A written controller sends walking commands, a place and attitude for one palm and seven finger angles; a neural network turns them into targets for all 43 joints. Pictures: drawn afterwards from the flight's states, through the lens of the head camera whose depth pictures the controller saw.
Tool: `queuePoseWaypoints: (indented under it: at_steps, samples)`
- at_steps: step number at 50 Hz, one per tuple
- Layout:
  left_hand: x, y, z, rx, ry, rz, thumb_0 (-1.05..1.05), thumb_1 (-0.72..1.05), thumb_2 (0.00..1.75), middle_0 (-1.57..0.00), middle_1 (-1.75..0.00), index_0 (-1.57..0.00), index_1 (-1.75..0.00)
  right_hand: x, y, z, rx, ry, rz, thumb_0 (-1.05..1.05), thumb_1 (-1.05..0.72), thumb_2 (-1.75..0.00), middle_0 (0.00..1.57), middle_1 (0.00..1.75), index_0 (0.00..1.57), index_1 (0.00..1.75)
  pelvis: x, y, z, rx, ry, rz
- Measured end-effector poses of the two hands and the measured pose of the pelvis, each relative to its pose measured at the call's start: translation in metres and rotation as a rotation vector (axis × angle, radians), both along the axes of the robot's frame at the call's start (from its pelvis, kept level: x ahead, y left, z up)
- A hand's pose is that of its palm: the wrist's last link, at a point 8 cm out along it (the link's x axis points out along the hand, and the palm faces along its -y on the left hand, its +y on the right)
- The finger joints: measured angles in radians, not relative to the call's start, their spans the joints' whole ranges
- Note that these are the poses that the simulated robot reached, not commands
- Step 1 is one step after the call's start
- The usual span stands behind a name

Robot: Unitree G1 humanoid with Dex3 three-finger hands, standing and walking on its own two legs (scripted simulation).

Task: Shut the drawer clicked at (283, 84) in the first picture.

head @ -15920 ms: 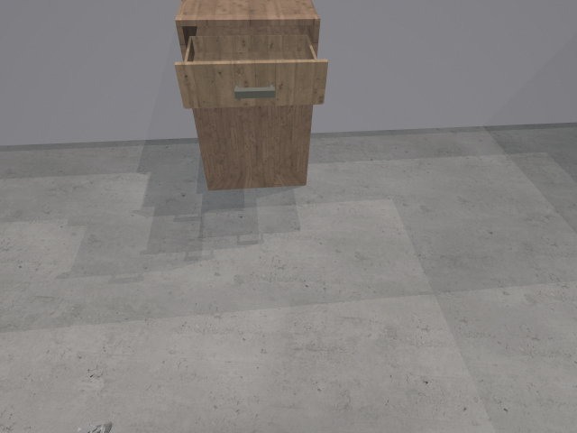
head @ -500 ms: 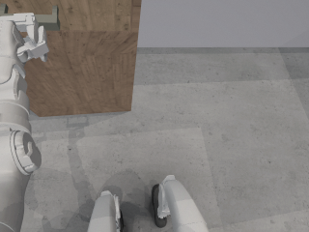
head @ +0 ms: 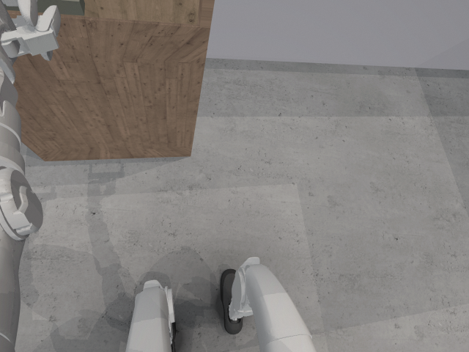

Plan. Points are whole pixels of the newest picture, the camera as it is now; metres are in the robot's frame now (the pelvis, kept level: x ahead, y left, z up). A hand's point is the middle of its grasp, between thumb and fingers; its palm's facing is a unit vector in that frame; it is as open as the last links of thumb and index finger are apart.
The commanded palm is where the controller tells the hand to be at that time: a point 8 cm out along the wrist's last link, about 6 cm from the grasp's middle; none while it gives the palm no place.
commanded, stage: pull the fist back off the drawer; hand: left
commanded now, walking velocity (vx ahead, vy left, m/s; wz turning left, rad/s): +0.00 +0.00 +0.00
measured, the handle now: out of the picture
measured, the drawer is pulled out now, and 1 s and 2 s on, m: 0.00 0.00 0.00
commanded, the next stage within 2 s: draw the hand back to the body in 0.62 s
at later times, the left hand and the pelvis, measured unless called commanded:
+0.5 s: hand (58, 34) +0.57 +0.19 +0.06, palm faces -0.01 -1.00 -0.04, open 3.1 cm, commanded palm +0.55 +0.20 +0.07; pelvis +0.00 +0.00 +0.01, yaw -1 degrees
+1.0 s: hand (23, 56) +0.49 +0.20 +0.11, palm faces +0.00 -1.00 -0.06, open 3.3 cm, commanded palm +0.46 +0.24 +0.13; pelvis +0.07 +0.00 +0.07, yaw -2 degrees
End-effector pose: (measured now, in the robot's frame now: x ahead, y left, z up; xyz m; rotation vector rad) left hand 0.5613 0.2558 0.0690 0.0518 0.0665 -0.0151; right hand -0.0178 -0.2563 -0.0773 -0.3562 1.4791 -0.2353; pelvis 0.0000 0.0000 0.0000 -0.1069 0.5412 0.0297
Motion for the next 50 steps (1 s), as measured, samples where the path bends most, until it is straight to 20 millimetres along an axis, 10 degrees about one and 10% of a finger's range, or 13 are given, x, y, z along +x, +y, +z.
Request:
queuePoseWaypoints:
  at_steps: [24,40,50]
  samples:
    - [-0.009,-0.016,-0.002,-0.012,-0.009,0.004,0.01,0.72,0.92,-1.40,-1.60,-1.40,-1.60,-0.007,0.012,-0.001,0.064,-0.015,-0.044,0.00,-0.91,-0.89,0.20,0.30,0.21,0.29,0.002,0.002,0.005,0.016,-0.022,-0.028]
    - [-0.017,-0.023,0.006,-0.001,-0.035,0.010,0.02,0.87,0.90,-1.40,-1.60,-1.40,-1.60,0.061,0.006,0.009,0.092,-0.105,-0.052,0.00,-0.91,-0.89,0.20,0.30,0.21,0.29,0.040,0.003,0.027,0.038,-0.059,-0.056]
    - [-0.089,-0.004,0.049,0.004,-0.028,0.013,0.02,0.89,0.90,-1.40,-1.60,-1.40,-1.60,0.134,0.010,0.046,0.148,-0.279,-0.030,0.00,-0.91,-0.89,0.20,0.30,0.21,0.29,0.073,0.001,0.070,0.051,-0.163,-0.057]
